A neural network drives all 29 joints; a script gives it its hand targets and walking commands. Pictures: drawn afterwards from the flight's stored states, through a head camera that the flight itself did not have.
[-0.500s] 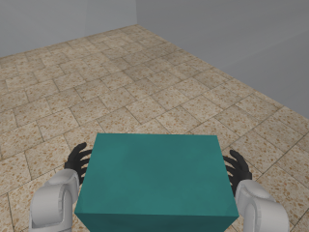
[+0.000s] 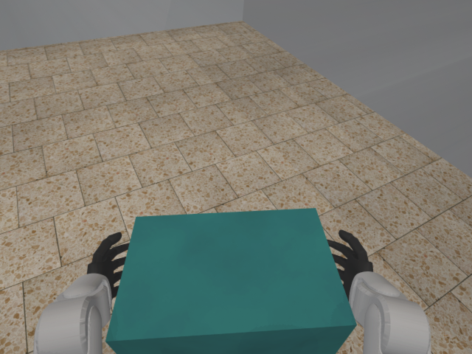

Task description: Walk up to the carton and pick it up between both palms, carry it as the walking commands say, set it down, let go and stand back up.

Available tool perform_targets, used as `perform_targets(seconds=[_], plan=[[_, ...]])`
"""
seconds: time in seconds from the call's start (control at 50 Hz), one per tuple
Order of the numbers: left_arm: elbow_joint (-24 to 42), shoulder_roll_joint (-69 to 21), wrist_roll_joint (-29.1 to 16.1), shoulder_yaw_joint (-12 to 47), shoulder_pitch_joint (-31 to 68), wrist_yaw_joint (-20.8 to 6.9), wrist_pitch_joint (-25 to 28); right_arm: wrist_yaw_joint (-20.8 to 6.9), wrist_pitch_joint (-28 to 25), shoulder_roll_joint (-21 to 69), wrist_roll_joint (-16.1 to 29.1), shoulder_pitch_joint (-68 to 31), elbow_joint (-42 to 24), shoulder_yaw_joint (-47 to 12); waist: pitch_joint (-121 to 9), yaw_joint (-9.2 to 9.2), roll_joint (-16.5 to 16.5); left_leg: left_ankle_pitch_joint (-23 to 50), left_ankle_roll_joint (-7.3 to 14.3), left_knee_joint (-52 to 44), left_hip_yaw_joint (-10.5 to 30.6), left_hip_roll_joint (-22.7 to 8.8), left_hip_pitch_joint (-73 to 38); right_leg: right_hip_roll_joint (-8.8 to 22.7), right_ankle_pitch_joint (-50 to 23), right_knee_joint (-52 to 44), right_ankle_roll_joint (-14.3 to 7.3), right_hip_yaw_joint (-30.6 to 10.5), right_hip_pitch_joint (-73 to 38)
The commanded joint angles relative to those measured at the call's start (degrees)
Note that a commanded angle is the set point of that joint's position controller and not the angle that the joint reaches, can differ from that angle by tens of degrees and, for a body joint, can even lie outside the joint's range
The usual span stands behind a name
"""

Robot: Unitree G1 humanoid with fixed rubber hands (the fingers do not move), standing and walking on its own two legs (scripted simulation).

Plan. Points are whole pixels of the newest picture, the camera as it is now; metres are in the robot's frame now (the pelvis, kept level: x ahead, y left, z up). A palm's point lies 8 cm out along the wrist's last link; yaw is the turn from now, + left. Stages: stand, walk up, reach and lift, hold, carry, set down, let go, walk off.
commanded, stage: carry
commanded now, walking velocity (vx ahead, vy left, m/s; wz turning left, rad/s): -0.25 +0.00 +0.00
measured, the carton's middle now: (230, 303) +0.23 +0.02 -0.02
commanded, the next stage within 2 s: none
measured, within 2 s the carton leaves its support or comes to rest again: neither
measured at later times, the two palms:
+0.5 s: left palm out of the picture +0.02 +0.15 +0.10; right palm out of the picture -0.01 -0.23 +0.08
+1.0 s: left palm out of the picture -0.21 +0.23 +0.09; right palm out of the picture -0.21 -0.15 +0.11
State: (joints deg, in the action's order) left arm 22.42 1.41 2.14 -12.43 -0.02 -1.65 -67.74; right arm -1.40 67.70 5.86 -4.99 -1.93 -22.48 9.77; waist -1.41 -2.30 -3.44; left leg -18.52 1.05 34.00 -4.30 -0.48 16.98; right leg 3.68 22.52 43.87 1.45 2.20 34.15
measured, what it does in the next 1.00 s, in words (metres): walks backwards: right foot, then left foot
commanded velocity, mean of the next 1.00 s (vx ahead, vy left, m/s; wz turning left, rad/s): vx -0.25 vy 0.00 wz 0.00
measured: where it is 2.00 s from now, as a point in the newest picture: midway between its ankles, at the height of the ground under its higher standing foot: outside the picture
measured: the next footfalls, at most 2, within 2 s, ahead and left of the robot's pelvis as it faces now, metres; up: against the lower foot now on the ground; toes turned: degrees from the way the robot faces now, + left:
right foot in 0.32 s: -0.17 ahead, -0.11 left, +0.00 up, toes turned -6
left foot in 0.74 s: -0.36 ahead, +0.13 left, +0.00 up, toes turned +4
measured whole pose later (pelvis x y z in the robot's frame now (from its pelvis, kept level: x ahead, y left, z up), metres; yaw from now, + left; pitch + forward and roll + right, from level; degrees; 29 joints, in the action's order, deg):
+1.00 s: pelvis -0.46 +0.03 +0.00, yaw +0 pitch +4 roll -2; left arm 25.0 0.2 0.7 -12.3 6.0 -1.7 -65.4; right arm -1.3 65.6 6.3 -4.7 -1.9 -31.7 12.3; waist -2.8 -1.9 -1.9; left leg -10.4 1.3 32.1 -3.6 -3.2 25.4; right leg 0.5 24.0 64.3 1.9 -0.6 32.1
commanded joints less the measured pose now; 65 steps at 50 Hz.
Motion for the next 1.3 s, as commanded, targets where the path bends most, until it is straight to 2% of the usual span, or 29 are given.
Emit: perform_targets(seconds=[0.0, 0.06, 0.14, 0.22, 0.26, 0.28, 0.3, 0.32, 0.38, 0.46, 0.54, 0.62, 0.66, 0.68, 0.7, 0.72, 0.74, 0.76, 0.8, 0.86, 0.94, 1.02, 1.06, 1.08, 1.1, 1.12, 1.14, 1.2, 1.28], plan=[[17.22, -50.32, -25.86, 49.88, 37.37, -10.75, 1.89, -9.21, -2.28, 39.08, 21.01, -26.47, -15.65, -39.73, -15.97, 2.79, 13.87, 27.43, 5.66, -13.06, 8.43, -15.5, -3.18, -2.93, -0.26, 29.03, -0.33, -4.07, 0.49], [8.04, -45.32, -20.97, 46.02, 25.8, -9.72, 0.46, -8.85, -1.1, 31.85, 18.4, -20.2, -12.19, -38.13, -17.12, 2.03, 15.13, 31.58, 4.94, -9.81, 6.79, -13.39, -8.79, -3.2, 1.38, 23.24, 0.6, -1.74, 1.14], [6.91, -42.9, -17.85, 45.41, 23.9, -8.89, -0.38, -9.67, 0.34, 31.89, 16.77, -14.67, -6.0, -38.7, -18.86, 2.58, 19.6, 44.12, 5.73, -9.83, 12.9, -15.69, -12.79, -4.24, 8.47, 6.34, 1.19, 0.96, -4.34], [8.24, -45.75, -18.2, 45.05, 26.07, -9.59, -0.34, -10.72, 0.3, 35.84, 18.98, -19.81, -9.01, -41.84, -19.7, 2.16, 19.51, 32.91, 3.11, -11.31, 14.16, -15.57, -10.62, -4.43, -1.54, -18.75, -0.21, 2.05, -16.05], [7.62, -47.54, -18.8, 44.46, 26.27, -10.23, -0.14, -10.56, -0.35, 36.72, 20.29, -23.79, -12.58, -44.25, -19.46, 2.59, 8.94, 19.11, -1.48, -8.62, 9.76, -10.81, 0.76, 3.22, -7.18, -26.9, -2.06, -6.69, -27.4], [7.41, -47.15, -18.5, 44.17, 25.72, -10.39, 0.13, -10.47, -0.72, 36.93, 21.19, -26.66, -14.86, -45.22, -18.28, 2.69, -4.36, 3.48, -4.07, -3.55, 5.15, -5.74, 10.67, 12.39, -17.68, -26.47, -4.9, -16.77, -31.25], [7.42, -48.0, -18.39, 43.9, 24.62, -10.56, 0.36, -10.38, -0.9, 36.88, 21.75, -28.49, -15.78, -45.38, -16.6, 1.91, -13.5, -11.7, -5.49, 10.77, 0.51, -1.44, 17.15, 22.04, -32.75, -24.88, -9.25, -21.63, -29.58], [8.13, -49.88, -17.21, 43.61, 24.35, -10.76, 1.34, -10.84, -1.09, 38.32, 23.64, -32.75, -21.09, -47.63, -14.44, 0.89, -14.4, -11.96, -4.46, 23.45, 3.4, -2.0, 17.61, 23.47, -41.84, -23.02, -14.58, -18.11, -23.3], [12.21, -48.78, -17.59, 42.77, 28.2, -10.16, 1.4, -11.18, -1.51, 40.57, 26.1, -34.18, -18.92, -48.27, -9.95, 1.79, -3.81, -4.7, -3.78, 37.67, 7.02, -0.1, 13.99, 11.97, -22.3, -24.97, -9.61, -6.31, -13.97], [10.81, -41.04, -14.99, 41.08, 23.13, -9.67, 0.52, -10.57, 0.1, 36.66, 22.86, -23.83, -8.1, -45.5, -8.89, 1.6, -8.91, -6.1, -4.14, 38.84, 5.32, 1.62, 16.03, 12.61, -14.31, -25.98, -9.68, -9.8, -15.28], [2.66, -39.51, -14.71, 39.78, 18.23, -10.82, -1.23, -9.05, 1.11, 33.86, 19.84, -21.59, -4.83, -42.89, -9.1, 1.52, -10.38, -10.11, -4.01, 23.88, 3.45, 0.84, 14.84, 12.51, -23.11, -24.39, -9.78, -13.31, -20.48], [4.68, -43.1, -18.13, 42.54, 25.17, -11.95, -1.05, -8.73, 1.06, 36.78, 20.26, -23.91, -6.4, -42.29, -10.63, 1.36, -13.17, -11.56, -2.32, 3.15, -0.58, 1.59, 5.89, 13.38, -15.56, -27.27, -9.34, -16.26, -18.92], [8.75, -44.64, -19.95, 44.5, 29.44, -11.66, -0.57, -8.95, 0.75, 38.9, 21.09, -24.45, -6.54, -41.95, -13.13, 2.08, -8.32, -1.62, -1.37, -13.54, -1.21, 1.11, -2.81, 11.71, -9.17, -26.13, -6.15, -13.25, -17.0], [10.37, -45.69, -20.87, 45.61, 31.55, -11.46, -0.39, -9.03, 0.42, 39.71, 21.19, -25.13, -6.26, -41.42, -15.49, 2.11, 0.18, -1.31, -0.2, -16.06, 3.99, -4.04, -9.28, 9.1, -4.97, -21.9, -3.61, -9.55, -12.61], [11.9, -45.98, -21.64, 46.25, 34.0, -11.26, -0.16, -9.07, -0.04, 39.79, 20.81, -25.35, -6.53, -40.67, -16.2, 2.72, 12.53, -4.16, 3.14, -20.28, 16.68, -13.66, -10.91, 4.19, -1.35, -13.69, -0.56, -4.76, -6.28], [13.23, -45.05, -21.82, 45.97, 35.41, -11.03, 0.02, -9.02, -0.44, 38.73, 20.65, -25.82, -8.27, -40.14, -14.16, 2.93, 22.28, 7.13, 8.65, -20.48, 25.6, -25.32, -6.91, -1.48, 9.67, -0.01, 1.74, 0.46, 0.41], [14.79, -46.53, -22.54, 46.36, 36.78, -11.1, 0.38, -9.0, -1.04, 40.02, 20.89, -25.65, -10.65, -40.79, -12.17, 3.41, 16.81, 21.54, 11.19, -16.92, 18.49, -26.41, -1.51, -0.97, 9.3, 12.79, 1.27, -2.3, 1.17], [17.85, -49.82, -24.26, 48.98, 39.45, -11.24, 0.97, -9.3, -1.76, 42.3, 20.51, -25.06, -11.11, -40.18, -13.37, 3.87, 18.4, 23.94, 12.22, -16.51, 17.03, -25.18, 3.27, -1.37, 7.63, 23.46, 0.72, -3.76, -0.4], [17.93, -51.86, -25.85, 50.35, 40.15, -11.09, 1.66, -9.35, -2.12, 41.92, 21.24, -27.39, -15.06, -40.26, -14.36, 3.03, 12.07, 29.27, 7.82, -13.43, 9.59, -17.23, 0.72, -2.75, 0.3, 30.51, -0.24, -5.49, -1.17], [12.27, -47.25, -23.2, 47.56, 30.48, -10.23, 0.92, -8.73, -1.31, 35.45, 20.3, -23.81, -14.23, -39.47, -16.99, 2.21, 14.2, 33.06, 4.84, -9.32, 5.8, -13.76, -6.93, -3.44, -1.29, 26.81, 0.06, -3.06, 2.19], [6.85, -42.33, -18.24, 44.83, 23.07, -8.98, -0.42, -8.82, 0.08, 30.58, 16.78, -15.33, -7.56, -37.85, -18.85, 2.38, 18.7, 46.83, 5.98, -7.36, 11.4, -15.62, -12.94, -3.7, 6.53, 11.95, 0.96, -0.4, -0.77], [8.17, -44.22, -17.84, 45.06, 25.98, -9.35, -0.75, -10.05, 0.69, 35.17, 17.89, -17.94, -7.04, -40.36, -19.81, 2.74, 21.17, 40.24, 4.92, -9.29, 14.85, -15.54, -13.21, -5.28, 4.07, -8.59, 0.38, 2.32, -9.87], [8.2, -46.92, -18.68, 44.86, 26.56, -10.0, -0.57, -10.17, 0.18, 36.53, 19.17, -21.59, -10.47, -42.41, -21.31, 2.14, 16.84, 29.12, 1.17, -8.31, 12.65, -13.84, -7.04, -1.25, -6.75, -24.22, -0.74, -1.1, -21.0], [8.0, -47.56, -19.02, 44.7, 26.85, -10.31, -0.4, -10.08, -0.24, 37.07, 19.95, -23.7, -12.18, -43.73, -20.63, 2.59, 9.33, 20.22, -1.22, -6.27, 10.14, -10.6, -0.28, 3.39, -9.23, -26.18, -2.17, -7.58, -26.27], [7.99, -47.32, -18.76, 44.56, 26.52, -10.45, -0.04, -10.05, -0.67, 37.52, 20.93, -26.54, -14.53, -44.78, -19.53, 2.7, -4.03, 2.81, -3.96, -1.58, 5.67, -5.68, 9.63, 12.5, -20.82, -25.42, -5.35, -17.32, -30.35], [8.15, -48.19, -18.67, 44.29, 25.34, -10.62, 0.24, -9.99, -0.86, 37.63, 21.72, -28.48, -15.69, -45.25, -17.73, 1.84, -13.14, -12.42, -5.42, 13.02, 1.21, -1.15, 16.68, 21.51, -35.01, -23.77, -10.07, -22.37, -29.47], [9.62, -50.2, -17.56, 44.07, 25.22, -10.86, 1.45, -10.52, -1.16, 39.34, 24.02, -33.22, -22.08, -48.04, -15.56, 0.94, -15.49, -12.34, -4.37, 25.69, 4.03, -1.74, 18.45, 23.11, -45.76, -21.63, -15.52, -19.1, -24.12], [12.68, -48.88, -17.72, 43.32, 28.84, -10.28, 1.4, -10.92, -1.54, 41.25, 26.66, -35.13, -19.85, -48.99, -10.97, 1.82, -4.11, -4.68, -3.74, 38.86, 6.85, -0.31, 13.84, 11.13, -21.24, -24.44, -9.69, -6.23, -13.88], [10.58, -40.73, -14.88, 41.07, 23.05, -9.69, 0.41, -10.27, 0.36, 36.67, 23.16, -24.28, -8.71, -45.76, -9.43, 1.81, -9.99, -6.6, -3.91, 36.8, 4.43, 0.8, 14.77, 11.99, -14.88, -25.28, -9.86, -10.08, -14.43]])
